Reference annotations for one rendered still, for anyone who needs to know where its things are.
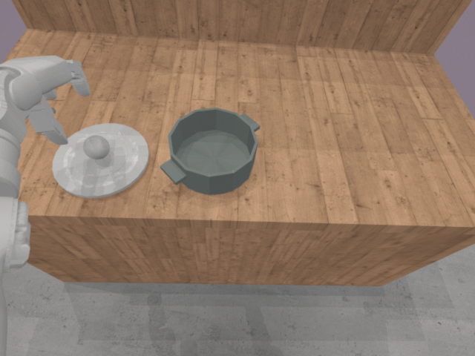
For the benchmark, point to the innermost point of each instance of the table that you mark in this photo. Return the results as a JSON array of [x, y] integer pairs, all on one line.
[[365, 166]]

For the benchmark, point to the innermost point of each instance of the knob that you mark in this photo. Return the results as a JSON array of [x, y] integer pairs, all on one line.
[[96, 147]]

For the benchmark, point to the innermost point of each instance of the pot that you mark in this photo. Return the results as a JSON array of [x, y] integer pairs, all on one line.
[[212, 150]]

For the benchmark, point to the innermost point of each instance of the robot left forearm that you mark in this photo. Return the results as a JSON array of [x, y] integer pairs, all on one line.
[[19, 92]]

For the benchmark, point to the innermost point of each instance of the robot left upper arm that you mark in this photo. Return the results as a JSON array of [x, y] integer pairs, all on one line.
[[14, 250]]

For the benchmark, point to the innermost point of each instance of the lid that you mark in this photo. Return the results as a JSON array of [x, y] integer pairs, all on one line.
[[85, 177]]

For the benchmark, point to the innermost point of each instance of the left robot hand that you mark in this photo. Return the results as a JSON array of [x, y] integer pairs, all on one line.
[[52, 72]]

